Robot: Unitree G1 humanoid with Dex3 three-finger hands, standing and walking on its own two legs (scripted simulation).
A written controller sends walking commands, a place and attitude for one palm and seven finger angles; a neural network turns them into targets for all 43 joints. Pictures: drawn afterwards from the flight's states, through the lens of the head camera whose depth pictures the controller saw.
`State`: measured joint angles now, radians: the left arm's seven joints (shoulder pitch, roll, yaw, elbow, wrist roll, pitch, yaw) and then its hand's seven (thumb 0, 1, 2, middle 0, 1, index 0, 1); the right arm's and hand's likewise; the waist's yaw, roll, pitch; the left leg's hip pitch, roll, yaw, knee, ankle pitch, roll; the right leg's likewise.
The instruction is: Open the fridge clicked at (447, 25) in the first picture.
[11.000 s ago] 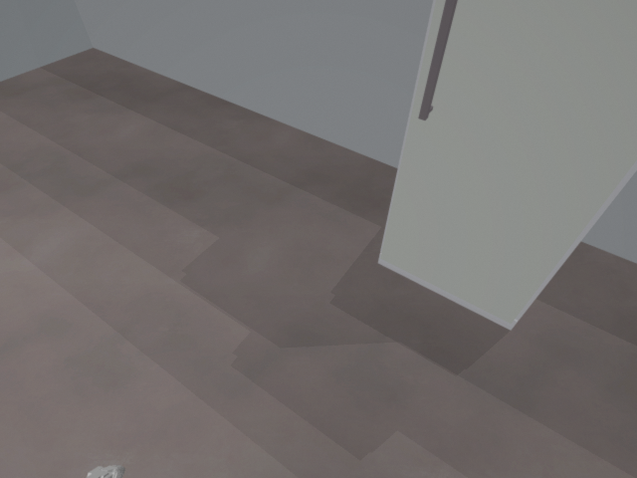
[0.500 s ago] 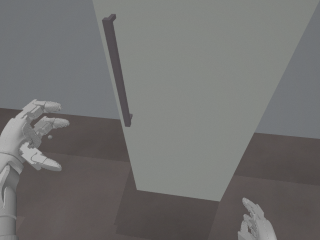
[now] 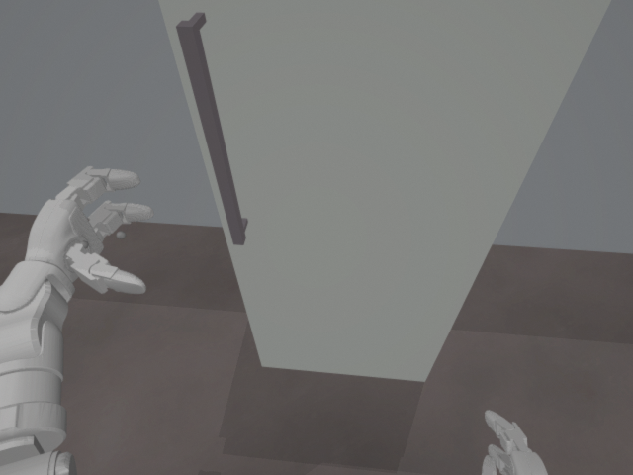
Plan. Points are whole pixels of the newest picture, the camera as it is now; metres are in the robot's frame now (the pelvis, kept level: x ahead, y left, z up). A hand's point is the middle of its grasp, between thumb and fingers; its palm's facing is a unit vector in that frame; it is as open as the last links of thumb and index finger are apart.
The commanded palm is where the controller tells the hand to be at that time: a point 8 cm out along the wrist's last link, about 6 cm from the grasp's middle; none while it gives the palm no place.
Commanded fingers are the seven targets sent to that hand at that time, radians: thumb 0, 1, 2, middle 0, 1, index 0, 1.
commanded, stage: move the hooked fingers beside the handle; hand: left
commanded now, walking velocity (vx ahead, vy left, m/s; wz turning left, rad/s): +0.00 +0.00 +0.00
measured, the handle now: (223, 150) +0.52 +0.18 +0.15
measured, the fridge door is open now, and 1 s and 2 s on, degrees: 0 0 0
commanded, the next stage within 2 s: feel for the door with the fingertips in 1.82 s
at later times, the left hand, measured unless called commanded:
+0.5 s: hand (141, 207) +0.39 +0.25 +0.15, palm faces -0.01 -1.00 -0.01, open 14.0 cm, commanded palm +0.37 +0.31 +0.15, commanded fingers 0.00 -0.50 0.30 -0.30 -1.20 -0.30 -1.20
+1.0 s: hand (163, 181) +0.44 +0.24 +0.15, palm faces -0.03 -1.00 -0.01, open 14.0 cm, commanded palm +0.43 +0.30 +0.14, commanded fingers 0.00 -0.50 0.30 -0.30 -1.20 -0.30 -1.20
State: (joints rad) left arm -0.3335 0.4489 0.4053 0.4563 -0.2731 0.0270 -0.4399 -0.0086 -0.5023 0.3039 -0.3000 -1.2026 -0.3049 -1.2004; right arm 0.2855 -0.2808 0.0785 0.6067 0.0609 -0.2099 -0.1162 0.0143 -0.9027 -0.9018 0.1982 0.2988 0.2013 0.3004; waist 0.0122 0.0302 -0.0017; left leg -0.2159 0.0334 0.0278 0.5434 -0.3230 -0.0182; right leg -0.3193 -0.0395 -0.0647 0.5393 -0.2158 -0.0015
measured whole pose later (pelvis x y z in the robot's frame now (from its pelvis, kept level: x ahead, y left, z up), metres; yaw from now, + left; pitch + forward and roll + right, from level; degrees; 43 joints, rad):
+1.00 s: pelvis +0.00 +0.01 -0.01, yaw -1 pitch +7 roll +0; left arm -0.75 0.55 0.40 0.96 -0.19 -0.14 -0.44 -0.01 -0.50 0.30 -0.30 -1.20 -0.30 -1.20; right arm 0.38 -0.30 0.05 0.63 0.04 -0.08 -0.08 0.01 -0.90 -0.90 0.20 0.30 0.20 0.30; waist -0.07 0.01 -0.04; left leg -0.41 0.04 0.04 0.64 -0.36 -0.01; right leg -0.50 -0.04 -0.05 0.60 -0.23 0.01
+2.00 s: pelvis +0.01 +0.01 -0.01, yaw -1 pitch +9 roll -1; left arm -0.74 0.56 0.40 0.96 -0.20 -0.15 -0.45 -0.01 -0.50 0.30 -0.30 -1.20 -0.30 -1.20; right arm 0.38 -0.29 0.05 0.60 0.04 -0.03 -0.07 0.01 -0.90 -0.90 0.20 0.30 0.20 0.30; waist -0.07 0.01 -0.06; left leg -0.44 0.04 0.03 0.67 -0.39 -0.01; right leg -0.53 -0.03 -0.05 0.62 -0.25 0.01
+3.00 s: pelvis +0.00 +0.01 -0.01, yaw +0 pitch +10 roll -1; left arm -0.90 0.54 0.35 1.12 -0.16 -0.20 -0.36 -0.01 -0.50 0.30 -0.34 -1.23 -0.34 -1.24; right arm 0.40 -0.30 0.05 0.65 0.03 -0.05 -0.07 0.01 -0.91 -0.90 0.20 0.30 0.20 0.30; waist -0.10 0.01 -0.05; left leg -0.50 0.04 0.02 0.69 -0.37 -0.01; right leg -0.58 -0.04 -0.06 0.64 -0.23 0.00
